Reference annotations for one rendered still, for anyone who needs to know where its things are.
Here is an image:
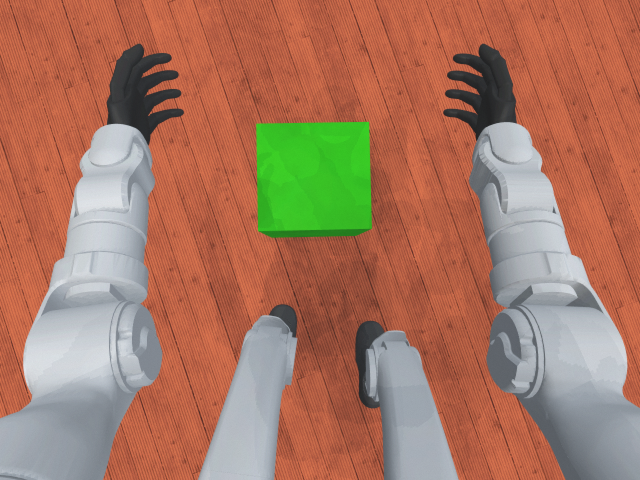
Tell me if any left robot foot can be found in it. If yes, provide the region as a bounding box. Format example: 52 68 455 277
269 304 297 338

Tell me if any robot left thigh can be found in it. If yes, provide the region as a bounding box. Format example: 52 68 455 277
198 325 297 480

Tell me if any robot right upper arm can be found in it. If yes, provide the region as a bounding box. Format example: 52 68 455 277
486 304 640 480

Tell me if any robot left hand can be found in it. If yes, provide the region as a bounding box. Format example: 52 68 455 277
107 44 184 145

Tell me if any left robot forearm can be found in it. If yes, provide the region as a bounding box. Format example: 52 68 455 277
23 124 155 394

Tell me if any carton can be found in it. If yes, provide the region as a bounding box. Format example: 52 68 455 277
256 122 372 238

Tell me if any robot right hand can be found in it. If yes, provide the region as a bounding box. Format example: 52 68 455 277
443 44 517 141

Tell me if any right robot forearm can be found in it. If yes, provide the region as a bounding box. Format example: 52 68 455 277
469 122 627 385

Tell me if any robot left upper arm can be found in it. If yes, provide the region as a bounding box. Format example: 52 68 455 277
0 300 162 480

